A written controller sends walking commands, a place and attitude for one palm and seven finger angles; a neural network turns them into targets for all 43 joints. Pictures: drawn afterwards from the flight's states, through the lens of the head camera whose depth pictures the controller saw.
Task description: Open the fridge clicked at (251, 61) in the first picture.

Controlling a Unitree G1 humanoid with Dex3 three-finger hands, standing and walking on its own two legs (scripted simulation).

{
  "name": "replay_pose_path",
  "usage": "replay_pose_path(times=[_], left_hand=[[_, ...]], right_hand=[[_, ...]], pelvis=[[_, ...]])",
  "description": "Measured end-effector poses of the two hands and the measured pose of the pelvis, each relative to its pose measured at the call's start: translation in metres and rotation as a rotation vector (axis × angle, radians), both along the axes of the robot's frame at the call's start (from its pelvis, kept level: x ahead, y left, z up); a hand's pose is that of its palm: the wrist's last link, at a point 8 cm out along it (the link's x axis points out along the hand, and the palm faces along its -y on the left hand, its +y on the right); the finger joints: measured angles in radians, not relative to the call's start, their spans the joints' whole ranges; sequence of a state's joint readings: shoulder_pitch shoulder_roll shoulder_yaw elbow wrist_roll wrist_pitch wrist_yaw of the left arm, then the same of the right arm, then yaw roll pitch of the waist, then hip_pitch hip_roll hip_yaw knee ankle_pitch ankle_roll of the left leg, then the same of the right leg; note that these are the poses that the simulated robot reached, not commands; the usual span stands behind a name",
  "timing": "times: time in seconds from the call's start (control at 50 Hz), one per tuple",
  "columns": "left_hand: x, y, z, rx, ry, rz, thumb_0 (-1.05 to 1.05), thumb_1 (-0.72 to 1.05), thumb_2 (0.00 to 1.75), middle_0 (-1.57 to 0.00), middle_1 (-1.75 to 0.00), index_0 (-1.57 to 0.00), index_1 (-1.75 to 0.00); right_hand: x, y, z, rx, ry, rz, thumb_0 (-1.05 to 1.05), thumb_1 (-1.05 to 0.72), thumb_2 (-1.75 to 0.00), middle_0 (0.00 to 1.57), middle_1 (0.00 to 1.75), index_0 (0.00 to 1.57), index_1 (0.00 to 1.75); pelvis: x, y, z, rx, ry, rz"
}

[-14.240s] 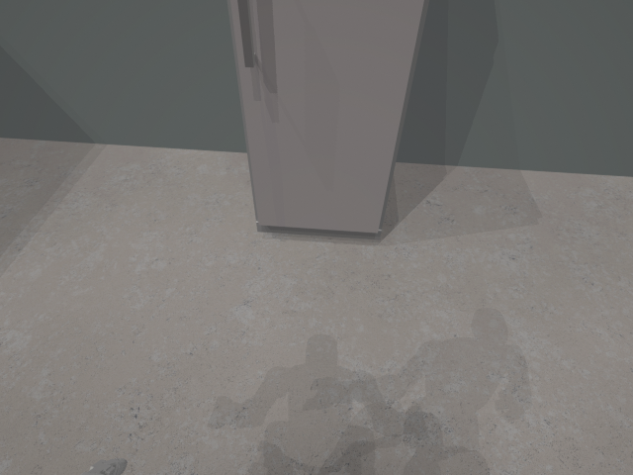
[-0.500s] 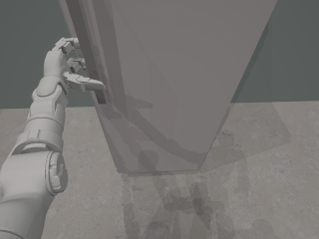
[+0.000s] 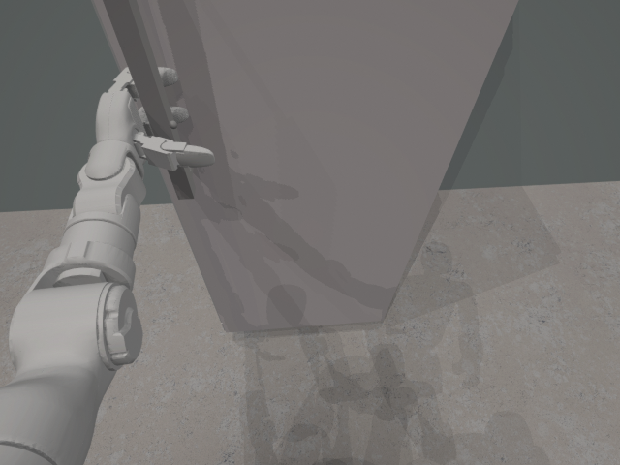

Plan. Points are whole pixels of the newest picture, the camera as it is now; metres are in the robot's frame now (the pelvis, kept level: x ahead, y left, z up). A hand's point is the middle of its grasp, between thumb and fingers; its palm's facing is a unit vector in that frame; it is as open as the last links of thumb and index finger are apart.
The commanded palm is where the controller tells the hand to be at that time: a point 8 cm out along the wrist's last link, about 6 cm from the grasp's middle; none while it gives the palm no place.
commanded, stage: slide the fingers in behind the handle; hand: left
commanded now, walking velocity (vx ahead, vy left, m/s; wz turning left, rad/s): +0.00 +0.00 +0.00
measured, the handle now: (148, 60) +0.54 +0.17 +0.23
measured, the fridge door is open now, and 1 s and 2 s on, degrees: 0 0 0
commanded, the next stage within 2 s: grip the handle and tug to test in 0.80 s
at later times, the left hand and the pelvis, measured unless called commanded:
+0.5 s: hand (177, 124) +0.49 +0.14 +0.18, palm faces +0.07 -1.00 +0.01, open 14.0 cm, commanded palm +0.47 +0.19 +0.17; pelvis +0.00 +0.00 +0.00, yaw +0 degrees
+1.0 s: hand (170, 128) +0.49 +0.15 +0.18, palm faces +0.06 -1.00 +0.01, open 13.9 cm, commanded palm +0.47 +0.19 +0.17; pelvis -0.01 +0.00 +0.00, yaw +0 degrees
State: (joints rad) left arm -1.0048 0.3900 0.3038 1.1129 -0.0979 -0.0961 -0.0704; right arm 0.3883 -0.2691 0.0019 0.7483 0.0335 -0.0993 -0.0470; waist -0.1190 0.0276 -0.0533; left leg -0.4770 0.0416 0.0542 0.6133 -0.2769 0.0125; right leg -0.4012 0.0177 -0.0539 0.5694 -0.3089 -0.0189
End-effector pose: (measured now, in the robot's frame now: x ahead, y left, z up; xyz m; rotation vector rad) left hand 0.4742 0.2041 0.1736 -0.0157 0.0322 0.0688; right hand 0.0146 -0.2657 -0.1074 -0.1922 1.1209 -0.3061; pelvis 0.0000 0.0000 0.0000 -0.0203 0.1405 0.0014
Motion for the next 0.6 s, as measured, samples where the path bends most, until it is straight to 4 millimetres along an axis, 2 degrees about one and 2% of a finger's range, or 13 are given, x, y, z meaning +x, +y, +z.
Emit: replay_pose_path(times=[0.2,0.6], left_hand=[[-0.002,-0.005,0.004,0.004,-0.007,-0.002,-0.02,-0.50,0.30,-0.30,-1.20,-0.30,-1.20],[-0.008,-0.006,0.007,0.003,-0.016,0.001,-0.02,-0.50,0.30,-0.29,-1.20,-0.30,-1.20]], right_hand=[[-0.003,-0.007,0.001,-0.003,-0.006,-0.016,0.01,-0.91,-0.90,0.20,0.30,0.20,0.30],[0.026,-0.003,0.003,0.009,-0.069,0.022,0.01,-0.91,-0.90,0.20,0.30,0.20,0.30]], pelvis=[[0.001,-0.004,0.001,0.001,-0.006,-0.004],[0.003,-0.004,0.002,0.003,-0.017,0.001]])
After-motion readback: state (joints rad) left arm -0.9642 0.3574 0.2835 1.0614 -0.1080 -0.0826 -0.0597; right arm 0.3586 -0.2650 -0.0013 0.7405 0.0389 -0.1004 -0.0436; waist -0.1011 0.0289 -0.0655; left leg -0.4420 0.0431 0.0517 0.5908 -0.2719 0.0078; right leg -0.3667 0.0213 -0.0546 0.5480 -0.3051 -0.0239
